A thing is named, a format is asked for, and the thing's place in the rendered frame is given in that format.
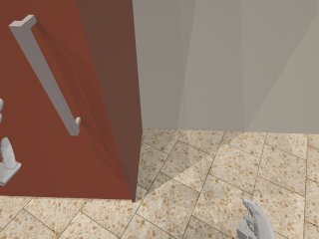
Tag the robot left hand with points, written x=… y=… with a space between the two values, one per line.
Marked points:
x=9 y=166

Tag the handle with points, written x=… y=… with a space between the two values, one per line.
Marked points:
x=27 y=42

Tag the robot right hand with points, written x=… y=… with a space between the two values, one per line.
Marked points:
x=259 y=228

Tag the wardrobe door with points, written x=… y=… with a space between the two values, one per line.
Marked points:
x=53 y=162

